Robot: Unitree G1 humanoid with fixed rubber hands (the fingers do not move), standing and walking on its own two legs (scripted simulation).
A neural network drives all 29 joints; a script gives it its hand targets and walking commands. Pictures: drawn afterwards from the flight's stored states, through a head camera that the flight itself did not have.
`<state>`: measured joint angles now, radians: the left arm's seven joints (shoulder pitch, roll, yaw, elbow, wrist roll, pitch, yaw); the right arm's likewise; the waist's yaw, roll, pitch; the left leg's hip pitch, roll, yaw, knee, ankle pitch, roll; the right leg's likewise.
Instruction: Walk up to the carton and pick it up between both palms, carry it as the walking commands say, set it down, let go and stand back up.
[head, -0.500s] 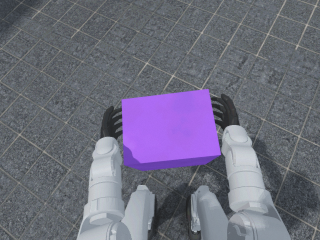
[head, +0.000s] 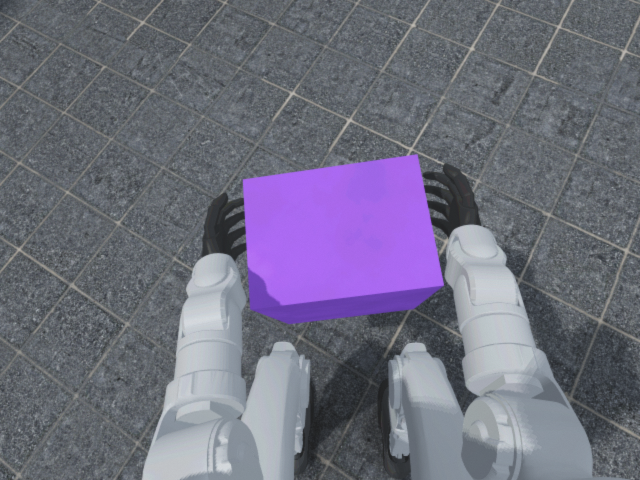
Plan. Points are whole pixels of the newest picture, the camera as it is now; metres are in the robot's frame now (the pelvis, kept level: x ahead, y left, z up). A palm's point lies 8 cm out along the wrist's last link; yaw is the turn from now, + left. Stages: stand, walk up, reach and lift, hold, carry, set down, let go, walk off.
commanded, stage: set down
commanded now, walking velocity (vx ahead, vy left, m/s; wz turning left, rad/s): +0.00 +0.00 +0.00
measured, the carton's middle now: (341, 254) +0.41 +0.01 -0.16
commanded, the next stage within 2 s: none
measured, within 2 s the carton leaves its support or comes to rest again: rests again in 1.78 s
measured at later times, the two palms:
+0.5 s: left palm (241, 259) +0.40 +0.16 -0.16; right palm (443, 235) +0.43 -0.14 -0.15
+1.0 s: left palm (257, 262) +0.42 +0.16 -0.26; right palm (430, 243) +0.45 -0.15 -0.25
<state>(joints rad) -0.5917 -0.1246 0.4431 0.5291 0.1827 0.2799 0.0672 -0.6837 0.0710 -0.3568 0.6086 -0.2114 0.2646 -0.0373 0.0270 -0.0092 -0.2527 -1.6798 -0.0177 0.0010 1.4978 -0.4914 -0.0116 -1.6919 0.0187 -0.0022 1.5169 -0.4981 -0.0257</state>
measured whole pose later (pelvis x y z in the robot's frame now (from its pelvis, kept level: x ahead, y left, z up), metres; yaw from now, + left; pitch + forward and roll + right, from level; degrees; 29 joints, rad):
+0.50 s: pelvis -0.03 +0.01 -0.08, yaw +0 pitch +41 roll +1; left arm -0.76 -0.06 0.41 0.59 0.11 0.27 0.13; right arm -0.87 -0.02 -0.34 0.71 -0.13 0.23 -0.05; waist 0.02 -0.01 -0.19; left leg -1.98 -0.02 0.01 1.77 -0.52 0.00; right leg -1.99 0.02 0.00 1.78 -0.52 -0.01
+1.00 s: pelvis -0.04 +0.00 -0.15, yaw +0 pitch +41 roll +2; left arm -0.94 0.02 0.37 0.66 0.02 0.24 0.16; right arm -1.05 -0.11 -0.29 0.76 -0.07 0.22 -0.09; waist 0.02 0.00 -0.01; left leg -2.18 -0.02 0.02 1.98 -0.52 -0.02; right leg -2.20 0.03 0.00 2.00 -0.52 -0.02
